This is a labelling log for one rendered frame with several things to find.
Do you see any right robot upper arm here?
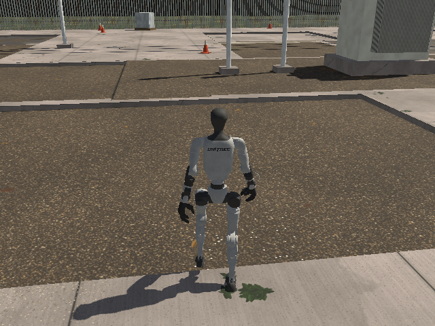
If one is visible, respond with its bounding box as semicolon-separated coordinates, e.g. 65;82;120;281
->
233;137;251;174

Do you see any right robot thigh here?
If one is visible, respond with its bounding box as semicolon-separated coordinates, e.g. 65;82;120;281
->
226;191;241;247

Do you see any right robot forearm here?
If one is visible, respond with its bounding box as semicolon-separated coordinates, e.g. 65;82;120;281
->
243;163;256;189

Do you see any robot left shin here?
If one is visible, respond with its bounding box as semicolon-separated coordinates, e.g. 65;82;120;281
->
196;215;205;259

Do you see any left robot forearm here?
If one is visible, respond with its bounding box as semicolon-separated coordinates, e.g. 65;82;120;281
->
180;166;195;203

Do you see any left robot upper arm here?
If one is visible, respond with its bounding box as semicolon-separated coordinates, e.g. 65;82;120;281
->
188;137;205;176

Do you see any robot left hand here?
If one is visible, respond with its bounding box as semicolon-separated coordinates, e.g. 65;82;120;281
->
178;202;194;223

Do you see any robot right hand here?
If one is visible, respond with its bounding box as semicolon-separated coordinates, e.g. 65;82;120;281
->
241;187;257;202

